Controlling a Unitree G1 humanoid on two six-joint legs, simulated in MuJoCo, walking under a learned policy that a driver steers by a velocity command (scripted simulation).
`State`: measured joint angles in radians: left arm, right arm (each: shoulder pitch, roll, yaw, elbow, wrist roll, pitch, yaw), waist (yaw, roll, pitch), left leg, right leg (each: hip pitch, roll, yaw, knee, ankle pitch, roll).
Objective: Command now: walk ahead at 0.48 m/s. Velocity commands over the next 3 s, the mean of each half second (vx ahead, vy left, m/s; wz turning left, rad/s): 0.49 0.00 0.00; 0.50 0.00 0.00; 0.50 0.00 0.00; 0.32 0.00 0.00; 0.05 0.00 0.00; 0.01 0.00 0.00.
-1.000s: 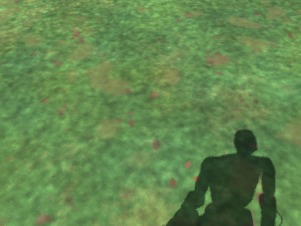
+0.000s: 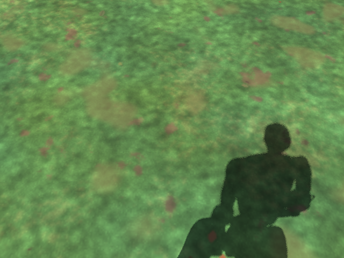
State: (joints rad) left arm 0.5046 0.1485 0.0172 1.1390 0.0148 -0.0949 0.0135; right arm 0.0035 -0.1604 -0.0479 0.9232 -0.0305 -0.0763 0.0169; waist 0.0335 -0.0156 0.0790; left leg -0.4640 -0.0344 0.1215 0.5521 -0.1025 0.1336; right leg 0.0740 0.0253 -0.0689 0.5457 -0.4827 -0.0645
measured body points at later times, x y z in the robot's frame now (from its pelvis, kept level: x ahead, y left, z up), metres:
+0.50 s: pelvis +0.28 -0.01 +0.02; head +0.32 -0.01 +0.46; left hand +0.47 +0.19 -0.10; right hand +0.17 -0.23 -0.13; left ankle +0.12 +0.07 -0.72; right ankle +0.43 -0.11 -0.70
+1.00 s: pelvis +0.55 -0.03 +0.02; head +0.58 -0.03 +0.47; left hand +0.46 +0.20 -0.12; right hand +0.73 -0.24 -0.10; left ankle +0.72 +0.10 -0.68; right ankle +0.44 -0.10 -0.72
